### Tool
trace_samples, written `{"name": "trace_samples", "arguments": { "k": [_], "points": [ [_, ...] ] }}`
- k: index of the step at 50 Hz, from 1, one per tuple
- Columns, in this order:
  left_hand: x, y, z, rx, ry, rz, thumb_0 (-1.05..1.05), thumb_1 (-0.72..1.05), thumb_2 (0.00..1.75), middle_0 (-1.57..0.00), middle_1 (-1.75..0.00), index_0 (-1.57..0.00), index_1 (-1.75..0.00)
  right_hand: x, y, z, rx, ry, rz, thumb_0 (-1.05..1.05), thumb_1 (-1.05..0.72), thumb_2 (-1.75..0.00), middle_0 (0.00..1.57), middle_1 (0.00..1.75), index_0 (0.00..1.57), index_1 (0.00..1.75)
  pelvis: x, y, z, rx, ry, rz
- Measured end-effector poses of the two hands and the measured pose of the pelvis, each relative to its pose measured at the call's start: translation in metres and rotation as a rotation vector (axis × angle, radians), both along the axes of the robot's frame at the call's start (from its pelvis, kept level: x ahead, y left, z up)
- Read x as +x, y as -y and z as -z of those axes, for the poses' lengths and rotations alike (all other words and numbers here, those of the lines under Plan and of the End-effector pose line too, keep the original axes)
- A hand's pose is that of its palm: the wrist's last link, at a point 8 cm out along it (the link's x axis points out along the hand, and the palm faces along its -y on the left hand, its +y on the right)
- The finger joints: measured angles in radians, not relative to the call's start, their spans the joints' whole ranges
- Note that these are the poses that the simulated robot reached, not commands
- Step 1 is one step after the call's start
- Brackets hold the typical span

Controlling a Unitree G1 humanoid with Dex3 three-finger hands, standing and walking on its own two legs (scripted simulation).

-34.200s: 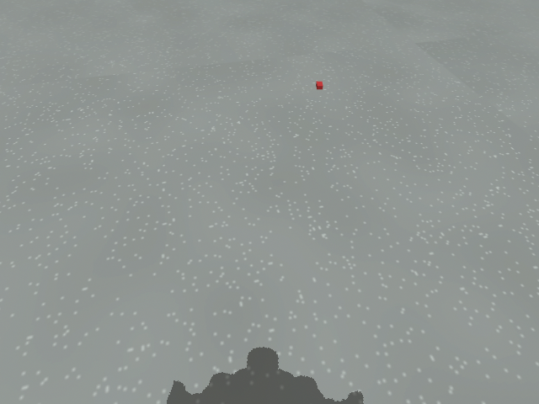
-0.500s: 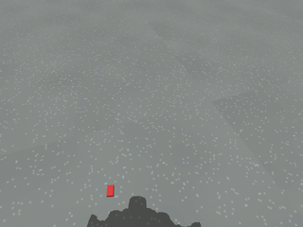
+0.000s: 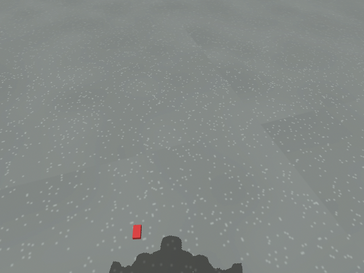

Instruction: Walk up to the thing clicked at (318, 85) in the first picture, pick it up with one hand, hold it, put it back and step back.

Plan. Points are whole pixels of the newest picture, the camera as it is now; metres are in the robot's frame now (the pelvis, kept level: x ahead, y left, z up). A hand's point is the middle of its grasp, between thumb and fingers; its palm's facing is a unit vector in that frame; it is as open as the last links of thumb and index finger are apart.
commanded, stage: walk up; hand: left
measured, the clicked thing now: (137, 231) +0.44 +0.26 -0.77
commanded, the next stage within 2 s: stand in 0.36 s
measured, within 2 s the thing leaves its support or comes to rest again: neither
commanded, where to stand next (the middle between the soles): +0.05 +0.00 m, yaw +1 degrees
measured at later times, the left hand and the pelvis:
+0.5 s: hand out of the picture +0.09 +0.25 -0.16, palm faces -0.02 -0.94 -0.33, open 7.3 cm; pelvis +0.00 +0.00 +0.00, yaw +0 degrees
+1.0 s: hand out of the picture +0.08 +0.25 -0.16, palm faces -0.02 -0.94 -0.34, open 7.3 cm; pelvis +0.00 -0.01 +0.00, yaw +0 degrees
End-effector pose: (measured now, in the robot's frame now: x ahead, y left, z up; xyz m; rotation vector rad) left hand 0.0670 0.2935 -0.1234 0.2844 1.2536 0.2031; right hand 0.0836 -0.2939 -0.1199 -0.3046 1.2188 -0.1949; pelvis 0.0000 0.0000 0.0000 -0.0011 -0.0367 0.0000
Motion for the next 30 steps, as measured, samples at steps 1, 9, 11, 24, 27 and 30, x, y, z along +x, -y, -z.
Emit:
{"name": "trace_samples", "arguments": {
  "k": [1,9,11,24,27,30],
  "points": [
    [0.001,0.000,0.000,-0.001,0.001,0.003,0.00,0.91,0.90,-0.20,-0.30,-0.21,-0.30,-0.001,0.001,0.000,-0.002,-0.003,0.002,0.01,-0.91,-0.90,0.20,0.30,0.21,0.30,0.000,0.000,0.000,0.000,-0.001,0.000],
    [0.012,0.001,0.000,-0.004,0.015,0.013,0.00,0.91,0.90,-0.20,-0.30,-0.21,-0.30,-0.010,0.003,0.000,-0.011,-0.022,0.016,0.01,-0.91,-0.90,0.20,0.30,0.21,0.30,0.003,0.000,0.000,0.001,-0.003,0.000],
    [0.014,0.001,0.000,-0.003,0.019,0.015,0.00,0.91,0.90,-0.20,-0.30,-0.21,-0.30,-0.011,0.003,0.000,-0.011,-0.024,0.020,0.01,-0.91,-0.90,0.20,0.30,0.21,0.30,0.003,0.000,0.000,0.001,-0.002,0.000],
    [0.019,0.000,-0.004,0.011,0.038,0.027,0.00,0.91,0.90,-0.20,-0.30,-0.21,-0.30,-0.011,0.001,0.002,-0.002,-0.021,0.015,0.01,-0.91,-0.90,0.20,0.30,0.21,0.30,0.004,0.001,0.000,0.003,0.002,-0.004],
    [0.017,0.000,-0.005,0.014,0.038,0.029,0.00,0.91,0.90,-0.20,-0.30,-0.21,-0.30,-0.010,0.002,0.002,0.000,-0.018,0.012,0.01,-0.91,-0.90,0.20,0.30,0.21,0.30,0.004,0.001,0.000,0.003,0.003,-0.004],
    [0.015,0.000,-0.006,0.017,0.037,0.028,0.00,0.91,0.90,-0.20,-0.30,-0.21,-0.30,-0.008,0.002,0.002,0.001,-0.013,0.009,0.01,-0.91,-0.90,0.20,0.30,0.21,0.30,0.004,0.002,0.000,0.003,0.004,-0.005]
  ]
}}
